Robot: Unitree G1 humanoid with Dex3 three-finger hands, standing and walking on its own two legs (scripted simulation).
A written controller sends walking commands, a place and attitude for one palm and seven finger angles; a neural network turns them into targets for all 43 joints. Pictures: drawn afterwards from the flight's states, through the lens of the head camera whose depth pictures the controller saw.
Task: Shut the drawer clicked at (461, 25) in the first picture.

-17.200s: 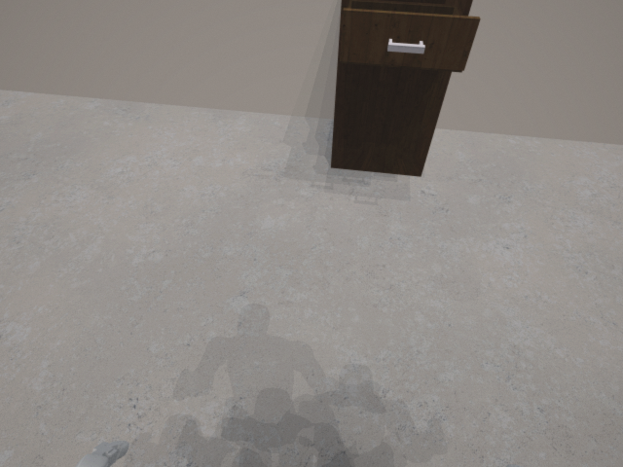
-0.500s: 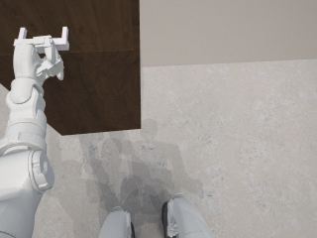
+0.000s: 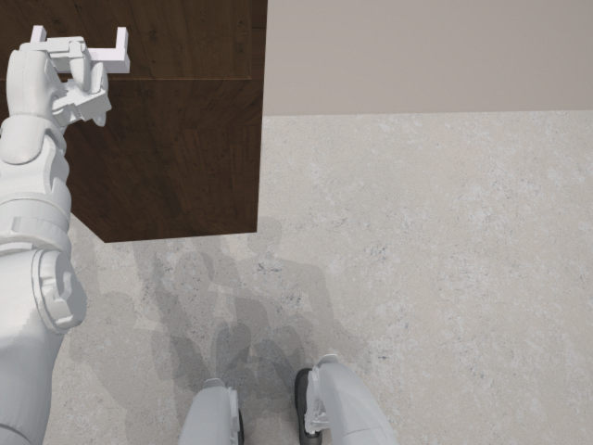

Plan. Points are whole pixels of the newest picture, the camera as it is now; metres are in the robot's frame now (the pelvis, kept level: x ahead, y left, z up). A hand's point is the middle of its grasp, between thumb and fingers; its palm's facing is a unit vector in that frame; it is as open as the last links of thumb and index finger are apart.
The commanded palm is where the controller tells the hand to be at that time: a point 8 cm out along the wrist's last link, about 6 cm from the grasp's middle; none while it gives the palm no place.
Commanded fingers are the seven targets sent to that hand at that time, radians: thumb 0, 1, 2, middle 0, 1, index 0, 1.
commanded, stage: push the drawer shut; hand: left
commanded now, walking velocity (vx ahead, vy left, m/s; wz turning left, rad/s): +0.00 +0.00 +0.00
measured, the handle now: (79, 48) +0.62 +0.21 +0.07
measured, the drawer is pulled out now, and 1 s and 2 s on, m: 0.00 0.00 0.00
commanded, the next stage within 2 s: pull the fist back off the drawer in 0.14 s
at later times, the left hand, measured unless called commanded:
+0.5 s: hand (95, 88) +0.55 +0.19 +0.08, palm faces +0.00 -1.00 -0.07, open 3.2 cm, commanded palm +0.56 +0.21 +0.08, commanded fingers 0.00 0.90 0.90 -1.40 -1.60 -1.40 -1.60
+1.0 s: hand (101, 96) +0.54 +0.18 +0.07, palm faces -0.01 -1.00 -0.04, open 2.8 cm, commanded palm +0.52 +0.22 +0.08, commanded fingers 0.00 0.90 0.90 -1.40 -1.60 -1.40 -1.60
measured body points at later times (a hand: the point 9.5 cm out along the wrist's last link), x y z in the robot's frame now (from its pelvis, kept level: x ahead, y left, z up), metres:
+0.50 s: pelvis -0.02 +0.01 -0.01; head +0.15 +0.03 +0.41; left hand +0.54 +0.24 +0.08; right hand -0.04 -0.26 -0.11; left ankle +0.01 +0.10 -0.65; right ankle +0.07 -0.12 -0.65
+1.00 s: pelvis +0.01 +0.01 +0.01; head +0.17 +0.03 +0.43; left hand +0.54 +0.24 +0.07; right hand +0.01 -0.25 -0.10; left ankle +0.01 +0.10 -0.65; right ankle +0.07 -0.12 -0.65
